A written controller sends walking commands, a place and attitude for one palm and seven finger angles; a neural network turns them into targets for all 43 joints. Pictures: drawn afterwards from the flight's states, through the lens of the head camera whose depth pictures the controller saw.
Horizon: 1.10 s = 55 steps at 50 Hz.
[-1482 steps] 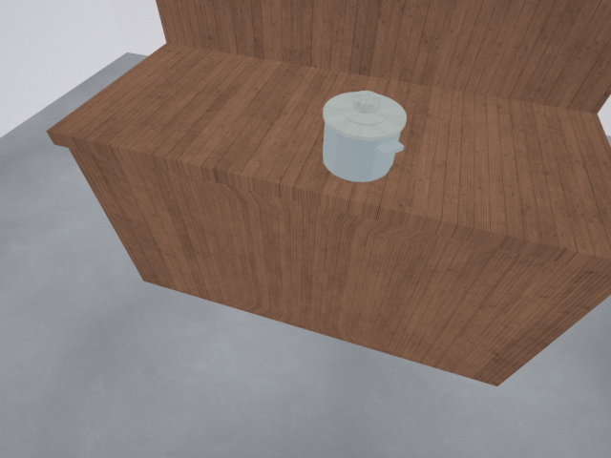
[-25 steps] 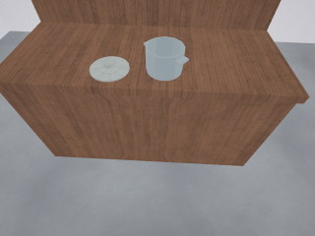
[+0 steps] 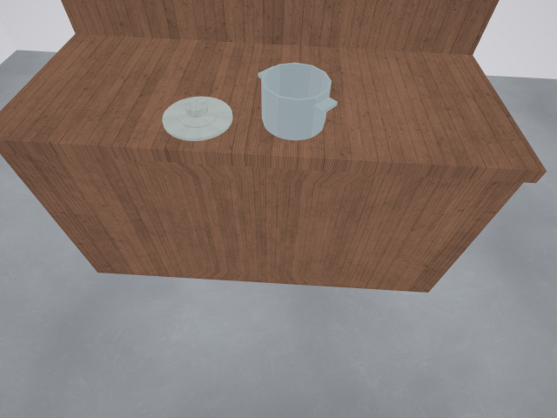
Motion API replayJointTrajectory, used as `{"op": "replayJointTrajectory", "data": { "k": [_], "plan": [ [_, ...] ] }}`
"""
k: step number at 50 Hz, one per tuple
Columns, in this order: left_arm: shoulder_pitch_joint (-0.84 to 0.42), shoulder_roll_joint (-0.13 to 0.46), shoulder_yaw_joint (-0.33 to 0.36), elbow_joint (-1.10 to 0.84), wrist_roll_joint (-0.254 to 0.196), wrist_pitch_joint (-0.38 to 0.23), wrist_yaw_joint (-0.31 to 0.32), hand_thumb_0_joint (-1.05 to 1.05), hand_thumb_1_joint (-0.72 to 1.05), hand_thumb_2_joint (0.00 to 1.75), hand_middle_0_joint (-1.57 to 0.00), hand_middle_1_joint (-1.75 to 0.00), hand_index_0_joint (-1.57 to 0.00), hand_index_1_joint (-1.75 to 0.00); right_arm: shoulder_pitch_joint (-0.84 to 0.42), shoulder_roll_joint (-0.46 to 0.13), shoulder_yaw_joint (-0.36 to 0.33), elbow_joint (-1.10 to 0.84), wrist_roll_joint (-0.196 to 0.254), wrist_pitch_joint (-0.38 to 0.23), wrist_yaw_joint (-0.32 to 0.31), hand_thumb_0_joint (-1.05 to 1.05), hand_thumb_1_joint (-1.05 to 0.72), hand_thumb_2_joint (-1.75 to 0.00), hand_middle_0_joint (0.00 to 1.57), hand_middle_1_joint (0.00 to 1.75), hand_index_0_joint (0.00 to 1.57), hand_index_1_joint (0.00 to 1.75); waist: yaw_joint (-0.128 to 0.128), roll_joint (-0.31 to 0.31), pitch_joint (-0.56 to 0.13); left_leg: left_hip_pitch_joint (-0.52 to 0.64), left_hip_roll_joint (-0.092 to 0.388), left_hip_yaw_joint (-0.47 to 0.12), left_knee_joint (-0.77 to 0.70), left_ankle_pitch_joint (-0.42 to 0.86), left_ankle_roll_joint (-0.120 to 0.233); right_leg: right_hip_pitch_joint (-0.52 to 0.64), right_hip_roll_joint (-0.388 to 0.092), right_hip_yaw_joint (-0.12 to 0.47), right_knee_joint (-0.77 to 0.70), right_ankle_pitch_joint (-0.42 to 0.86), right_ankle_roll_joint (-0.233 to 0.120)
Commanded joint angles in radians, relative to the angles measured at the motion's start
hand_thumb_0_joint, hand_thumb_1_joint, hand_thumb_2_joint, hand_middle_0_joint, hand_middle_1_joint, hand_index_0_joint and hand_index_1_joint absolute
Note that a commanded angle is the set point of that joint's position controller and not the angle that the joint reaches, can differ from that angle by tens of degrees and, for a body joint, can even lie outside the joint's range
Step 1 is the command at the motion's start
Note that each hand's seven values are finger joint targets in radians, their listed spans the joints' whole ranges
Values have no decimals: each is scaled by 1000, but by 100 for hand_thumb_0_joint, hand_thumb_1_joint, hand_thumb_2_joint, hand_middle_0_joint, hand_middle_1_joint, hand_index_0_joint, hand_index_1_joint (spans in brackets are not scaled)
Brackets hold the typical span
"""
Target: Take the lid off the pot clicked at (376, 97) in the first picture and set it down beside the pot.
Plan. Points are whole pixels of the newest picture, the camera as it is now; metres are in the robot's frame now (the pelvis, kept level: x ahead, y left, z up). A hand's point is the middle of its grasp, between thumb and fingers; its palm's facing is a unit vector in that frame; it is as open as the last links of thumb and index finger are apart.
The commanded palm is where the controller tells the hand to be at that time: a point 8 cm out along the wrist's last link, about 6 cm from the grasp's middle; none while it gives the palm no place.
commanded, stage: let the arm hang, fingers relaxed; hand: left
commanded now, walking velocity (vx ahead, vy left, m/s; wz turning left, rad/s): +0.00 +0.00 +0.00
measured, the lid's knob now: (196, 107) +0.78 +0.24 -0.02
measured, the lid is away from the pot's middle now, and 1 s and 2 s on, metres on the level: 0.24 0.24 0.24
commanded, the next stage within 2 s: look to check the result in 0.26 s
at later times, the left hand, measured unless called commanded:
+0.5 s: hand out of the picture +0.00 +0.17 -0.18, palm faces +0.04 -0.98 -0.19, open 7.3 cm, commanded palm none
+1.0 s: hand out of the picture +0.00 +0.17 -0.18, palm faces +0.04 -0.98 -0.19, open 7.3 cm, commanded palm none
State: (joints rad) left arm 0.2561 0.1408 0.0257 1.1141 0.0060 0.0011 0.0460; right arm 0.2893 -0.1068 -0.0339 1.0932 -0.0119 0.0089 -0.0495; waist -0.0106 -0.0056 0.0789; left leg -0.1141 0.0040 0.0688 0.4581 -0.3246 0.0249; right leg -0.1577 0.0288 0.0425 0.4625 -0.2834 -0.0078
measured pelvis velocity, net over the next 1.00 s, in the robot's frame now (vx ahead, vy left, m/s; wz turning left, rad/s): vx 0.00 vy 0.00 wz -0.01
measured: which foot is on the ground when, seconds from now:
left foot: down 0.00-1.00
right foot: down 0.00-1.00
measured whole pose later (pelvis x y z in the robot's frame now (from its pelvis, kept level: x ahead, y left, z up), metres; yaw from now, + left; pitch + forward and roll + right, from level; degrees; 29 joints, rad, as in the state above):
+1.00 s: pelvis +0.00 +0.00 +0.00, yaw +0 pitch -1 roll +0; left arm 0.26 0.13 0.03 1.12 0.01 0.00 0.05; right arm 0.29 -0.10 -0.03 1.10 -0.01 0.00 -0.05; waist -0.01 0.00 0.08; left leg -0.12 0.00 0.08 0.45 -0.32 0.03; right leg -0.17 0.03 0.05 0.47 -0.28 -0.01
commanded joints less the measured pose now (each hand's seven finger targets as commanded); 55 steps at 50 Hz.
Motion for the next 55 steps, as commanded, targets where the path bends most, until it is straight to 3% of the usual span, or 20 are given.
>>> {"op": "replayJointTrajectory", "data": {
  "k": [1, 32, 39, 47, 53, 55],
  "plan": [
    [55, 70, 13, -31, 0, -14, -3, 0, 90, 90, -20, -30, -20, -30, 86, -89, -14, -24, 4, -12, -2, 0, -90, -90, 20, 30, 20, 30, -6, 17, -1, 6, 107, -88, -75, 256, 33, -52, -91, 49, -60, 260, -31],
    [67, 63, 16, -24, -1, -17, 0, 0, 90, 90, -20, -30, -20, -30, 94, -83, -15, -17, 5, -18, -5, 0, -90, -90, 20, 30, 20, 30, -7, 17, -34, 30, 107, -78, -62, 304, 30, -47, -95, 56, -47, 317, -31],
    [65, 59, 15, -23, 2, -13, 0, 0, 90, 90, -20, -30, -20, -30, 92, -78, -14, -15, 5, -14, -3, 0, -90, -90, 20, 30, 20, 30, -7, 27, 13, 2, 107, -83, -79, 248, 30, -71, -90, 56, -58, 259, -30],
    [67, 60, 16, -23, 0, -17, 0, 0, 90, 90, -20, -30, -20, -30, 97, -85, -14, -16, 6, -19, -6, 0, -90, -90, 20, 30, 20, 30, -8, 8, -36, 34, 109, -78, -65, 313, 30, -46, -94, 55, -45, 323, -31],
    [66, 61, 15, -22, 2, -13, 0, 0, 90, 90, -20, -30, -20, -30, 95, -78, -13, -13, 7, -14, -3, 0, -90, -90, 20, 30, 20, 30, -7, 18, 19, -4, 107, -82, -82, 234, 28, -73, -90, 57, -62, 250, -30],
    [69, 57, 14, -21, 1, -15, 0, 0, 90, 90, -20, -30, -20, -30, 96, -81, -12, -13, 5, -15, -3, 0, -90, -90, 20, 30, 20, 30, -7, 4, 2, 3, 106, -82, -78, 241, 29, -62, -91, 63, -62, 266, -30]
  ]
}}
